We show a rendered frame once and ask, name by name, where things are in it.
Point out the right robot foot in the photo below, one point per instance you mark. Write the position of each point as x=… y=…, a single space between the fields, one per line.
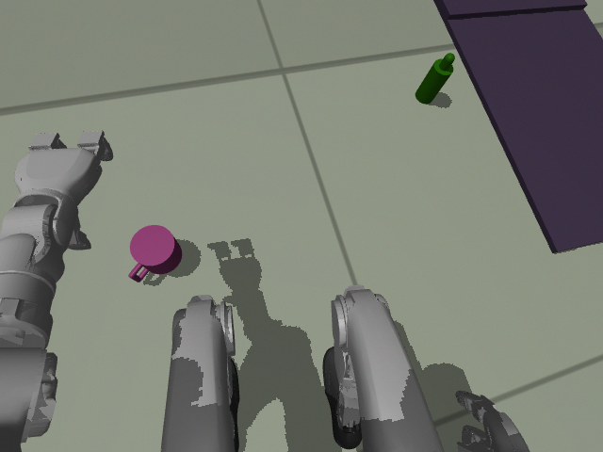
x=347 y=438

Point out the left robot arm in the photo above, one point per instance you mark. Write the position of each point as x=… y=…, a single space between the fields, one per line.
x=34 y=234

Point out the right robot hand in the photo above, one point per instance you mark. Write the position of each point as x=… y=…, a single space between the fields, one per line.
x=501 y=434

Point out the left robot hand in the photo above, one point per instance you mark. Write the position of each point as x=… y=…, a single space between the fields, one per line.
x=73 y=172

